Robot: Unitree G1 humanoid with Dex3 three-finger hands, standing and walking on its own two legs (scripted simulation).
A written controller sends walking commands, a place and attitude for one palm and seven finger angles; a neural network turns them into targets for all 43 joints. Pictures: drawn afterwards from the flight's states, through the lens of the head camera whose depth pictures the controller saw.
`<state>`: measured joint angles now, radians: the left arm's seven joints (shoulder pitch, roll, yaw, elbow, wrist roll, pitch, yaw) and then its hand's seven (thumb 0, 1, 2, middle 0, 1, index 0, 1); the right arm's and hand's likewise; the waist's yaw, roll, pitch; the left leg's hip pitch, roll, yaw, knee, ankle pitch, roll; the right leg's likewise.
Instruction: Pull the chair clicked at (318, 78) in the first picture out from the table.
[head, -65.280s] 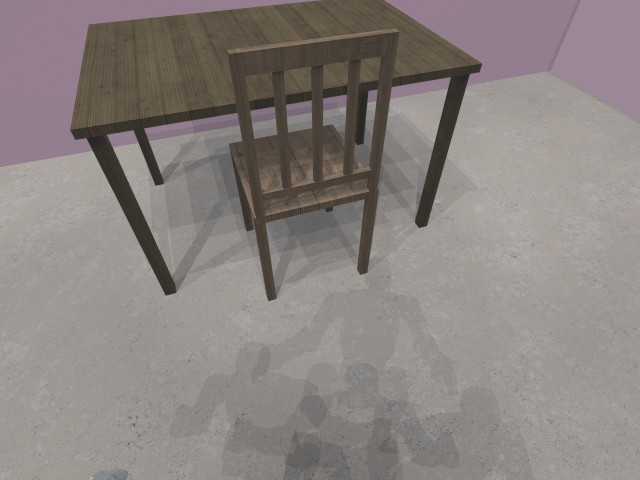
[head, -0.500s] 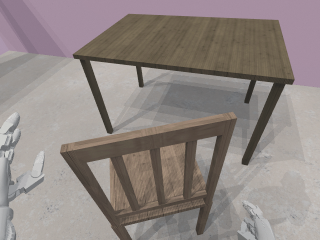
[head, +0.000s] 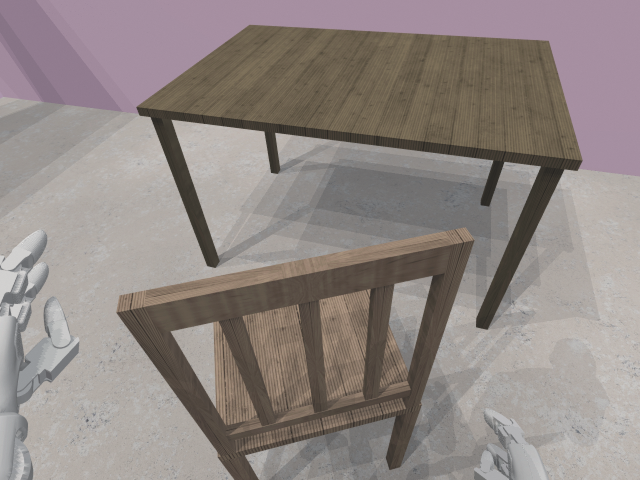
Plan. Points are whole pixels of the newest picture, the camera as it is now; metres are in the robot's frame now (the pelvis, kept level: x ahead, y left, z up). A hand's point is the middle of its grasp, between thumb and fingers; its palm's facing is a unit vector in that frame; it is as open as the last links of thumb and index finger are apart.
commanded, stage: step back with the hand held close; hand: left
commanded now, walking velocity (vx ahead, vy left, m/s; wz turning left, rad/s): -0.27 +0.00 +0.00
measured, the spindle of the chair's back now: (315, 362) +0.31 +0.06 -0.07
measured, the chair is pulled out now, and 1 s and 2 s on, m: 0.51 0.51 0.51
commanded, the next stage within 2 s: none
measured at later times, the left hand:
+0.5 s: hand (28, 389) +0.14 +0.27 +0.16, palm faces +0.42 -0.74 -0.52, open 7.4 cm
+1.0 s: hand out of the picture +0.09 +0.29 +0.17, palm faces +0.51 -0.70 -0.50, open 7.4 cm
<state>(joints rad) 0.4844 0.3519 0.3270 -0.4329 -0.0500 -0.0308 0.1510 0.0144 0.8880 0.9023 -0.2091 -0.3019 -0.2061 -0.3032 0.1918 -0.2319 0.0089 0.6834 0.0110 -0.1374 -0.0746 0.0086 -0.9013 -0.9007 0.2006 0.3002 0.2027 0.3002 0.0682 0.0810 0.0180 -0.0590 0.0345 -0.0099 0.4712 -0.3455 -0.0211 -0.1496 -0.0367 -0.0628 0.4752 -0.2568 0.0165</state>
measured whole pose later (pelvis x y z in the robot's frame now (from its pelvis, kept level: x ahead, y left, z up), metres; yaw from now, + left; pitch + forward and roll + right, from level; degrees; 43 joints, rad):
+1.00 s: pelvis -0.11 +0.01 -0.02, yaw +1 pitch -1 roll -1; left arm 0.51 0.43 0.46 -0.52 0.01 -0.20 0.20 0.01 0.89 0.90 -0.21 -0.30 -0.21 -0.30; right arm 0.24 -0.21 0.00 0.62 0.00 -0.16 -0.08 0.01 -0.90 -0.90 0.20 0.30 0.20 0.30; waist 0.02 -0.01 0.06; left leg -0.39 0.01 -0.01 0.68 -0.30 0.02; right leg -0.42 -0.04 -0.01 0.57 -0.14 0.03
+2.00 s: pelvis -0.15 +0.01 -0.01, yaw -1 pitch +1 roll -2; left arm 0.54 0.50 0.52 -0.56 -0.02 -0.29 0.15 0.01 0.89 0.90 -0.21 -0.30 -0.21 -0.30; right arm 0.19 -0.17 0.00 0.64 -0.02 -0.24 -0.07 0.01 -0.90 -0.90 0.20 0.30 0.20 0.30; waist 0.03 -0.03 0.05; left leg -0.46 0.09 0.04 0.60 -0.15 0.00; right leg -0.29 0.00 -0.01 0.59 -0.33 0.00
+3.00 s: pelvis -0.28 +0.02 +0.00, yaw -4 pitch -4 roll -2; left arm 0.54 0.41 0.41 -0.46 -0.02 -0.19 0.15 0.01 0.89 0.90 -0.21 -0.30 -0.21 -0.30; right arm 0.25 -0.19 0.02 0.70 -0.01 -0.16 -0.06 0.01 -0.90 -0.90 0.20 0.30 0.21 0.30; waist 0.02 0.01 0.02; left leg -0.35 0.01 -0.04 0.59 -0.29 0.02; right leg -0.23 0.01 -0.02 0.48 -0.18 -0.01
